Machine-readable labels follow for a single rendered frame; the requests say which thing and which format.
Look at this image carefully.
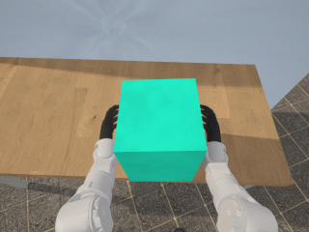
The right robot forearm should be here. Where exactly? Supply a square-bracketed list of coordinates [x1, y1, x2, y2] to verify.
[202, 141, 279, 232]

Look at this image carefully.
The table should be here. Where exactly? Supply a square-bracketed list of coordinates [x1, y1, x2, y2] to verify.
[0, 57, 294, 189]

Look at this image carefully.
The left robot upper arm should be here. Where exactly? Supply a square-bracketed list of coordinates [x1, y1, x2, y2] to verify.
[56, 195, 114, 232]

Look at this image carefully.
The robot left hand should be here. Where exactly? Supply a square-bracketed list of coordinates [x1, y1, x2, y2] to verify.
[99, 104, 120, 140]

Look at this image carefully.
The carton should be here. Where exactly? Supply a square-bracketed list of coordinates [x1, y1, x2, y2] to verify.
[113, 78, 208, 182]

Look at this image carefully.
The left robot forearm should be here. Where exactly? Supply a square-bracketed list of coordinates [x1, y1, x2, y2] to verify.
[55, 138, 119, 232]

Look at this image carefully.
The robot right hand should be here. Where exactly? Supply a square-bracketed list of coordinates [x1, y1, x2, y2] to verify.
[200, 104, 221, 143]

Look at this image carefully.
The right robot upper arm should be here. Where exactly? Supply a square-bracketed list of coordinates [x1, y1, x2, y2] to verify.
[216, 197, 278, 232]

